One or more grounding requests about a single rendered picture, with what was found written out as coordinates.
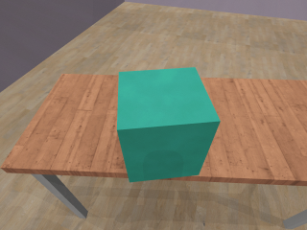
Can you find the carton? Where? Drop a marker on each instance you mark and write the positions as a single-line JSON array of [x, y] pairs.
[[166, 123]]

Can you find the table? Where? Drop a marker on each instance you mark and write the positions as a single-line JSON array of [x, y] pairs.
[[261, 137]]

